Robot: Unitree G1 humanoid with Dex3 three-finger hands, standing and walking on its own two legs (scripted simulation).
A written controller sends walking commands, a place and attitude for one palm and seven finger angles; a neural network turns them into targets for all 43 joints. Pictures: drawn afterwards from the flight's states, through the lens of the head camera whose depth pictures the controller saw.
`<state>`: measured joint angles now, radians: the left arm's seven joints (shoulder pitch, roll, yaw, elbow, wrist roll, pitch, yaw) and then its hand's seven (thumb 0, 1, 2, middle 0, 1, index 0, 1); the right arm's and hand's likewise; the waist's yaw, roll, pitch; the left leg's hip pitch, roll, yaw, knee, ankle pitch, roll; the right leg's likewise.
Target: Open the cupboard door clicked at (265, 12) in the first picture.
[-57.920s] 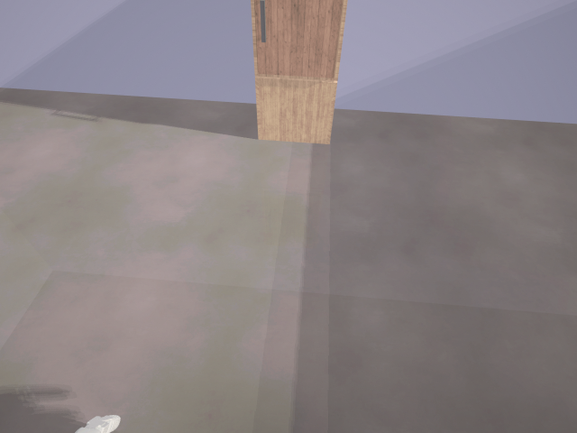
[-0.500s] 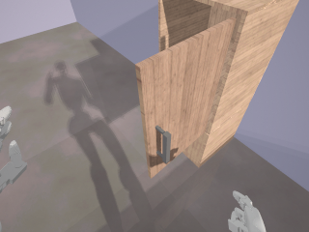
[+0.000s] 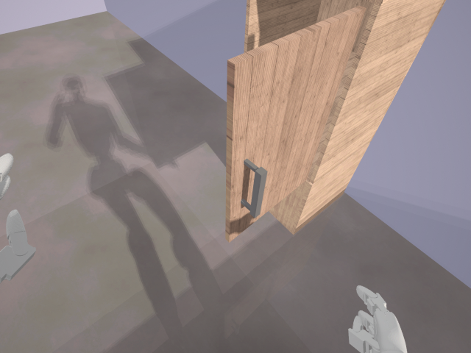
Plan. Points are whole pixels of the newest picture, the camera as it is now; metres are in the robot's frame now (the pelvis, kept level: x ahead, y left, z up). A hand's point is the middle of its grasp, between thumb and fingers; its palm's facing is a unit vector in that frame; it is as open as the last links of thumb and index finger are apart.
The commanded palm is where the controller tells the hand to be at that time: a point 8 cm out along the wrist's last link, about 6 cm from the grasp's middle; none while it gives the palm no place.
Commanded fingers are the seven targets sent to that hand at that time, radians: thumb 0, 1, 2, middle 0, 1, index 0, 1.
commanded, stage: step back with the hand held close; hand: left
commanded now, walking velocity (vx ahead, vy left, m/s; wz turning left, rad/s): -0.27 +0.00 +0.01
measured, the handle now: (252, 189) +0.49 +0.00 -0.08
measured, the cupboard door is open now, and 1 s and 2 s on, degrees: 93 93 93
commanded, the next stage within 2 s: stop stepping back and stand still in 0.46 s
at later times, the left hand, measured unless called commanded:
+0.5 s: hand out of the picture +0.09 +0.29 +0.17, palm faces +0.50 -0.73 -0.47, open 7.4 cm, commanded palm +0.01 +0.32 +0.18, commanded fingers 0.00 0.90 0.90 -0.20 -0.30 -0.20 -0.30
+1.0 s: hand out of the picture -0.01 +0.25 +0.17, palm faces +0.38 -0.81 -0.46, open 7.4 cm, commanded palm -0.09 +0.30 +0.18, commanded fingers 0.00 0.90 0.90 -0.20 -0.30 -0.20 -0.30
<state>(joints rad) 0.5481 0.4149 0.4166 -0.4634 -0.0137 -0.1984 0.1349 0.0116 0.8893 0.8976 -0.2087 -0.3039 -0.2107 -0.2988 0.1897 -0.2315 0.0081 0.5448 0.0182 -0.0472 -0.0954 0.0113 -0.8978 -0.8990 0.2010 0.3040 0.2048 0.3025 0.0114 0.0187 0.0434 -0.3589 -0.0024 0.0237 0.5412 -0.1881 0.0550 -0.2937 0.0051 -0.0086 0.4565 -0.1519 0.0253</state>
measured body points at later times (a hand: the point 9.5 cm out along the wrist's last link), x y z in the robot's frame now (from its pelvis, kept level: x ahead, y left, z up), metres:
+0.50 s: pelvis -0.10 +0.00 -0.01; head -0.09 +0.03 +0.44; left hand +0.06 +0.33 +0.20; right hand +0.11 -0.21 -0.07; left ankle +0.06 +0.09 -0.73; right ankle -0.14 -0.13 -0.66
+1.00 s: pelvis -0.23 +0.00 +0.00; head -0.25 +0.01 +0.45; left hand -0.04 +0.29 +0.19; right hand -0.10 -0.24 -0.08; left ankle -0.08 +0.09 -0.72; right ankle -0.24 -0.06 -0.72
